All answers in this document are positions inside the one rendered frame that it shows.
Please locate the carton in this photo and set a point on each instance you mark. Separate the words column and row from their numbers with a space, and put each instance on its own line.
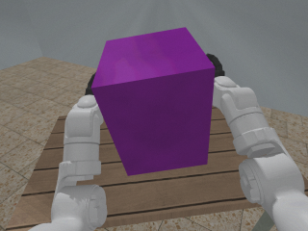
column 155, row 93

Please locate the robot left hand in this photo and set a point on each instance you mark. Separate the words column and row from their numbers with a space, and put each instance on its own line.
column 88, row 89

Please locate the robot left upper arm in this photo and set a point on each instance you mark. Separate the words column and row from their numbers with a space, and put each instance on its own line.
column 77, row 208

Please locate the robot right hand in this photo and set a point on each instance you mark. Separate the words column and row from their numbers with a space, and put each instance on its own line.
column 217, row 65

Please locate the table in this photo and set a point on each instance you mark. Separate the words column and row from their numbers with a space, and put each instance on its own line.
column 153, row 196

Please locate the robot right upper arm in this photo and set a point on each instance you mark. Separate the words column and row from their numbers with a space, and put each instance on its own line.
column 273, row 182

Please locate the robot left forearm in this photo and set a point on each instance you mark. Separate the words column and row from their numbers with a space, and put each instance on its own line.
column 81, row 144

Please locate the robot right forearm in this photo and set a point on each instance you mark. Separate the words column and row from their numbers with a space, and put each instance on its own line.
column 252, row 134

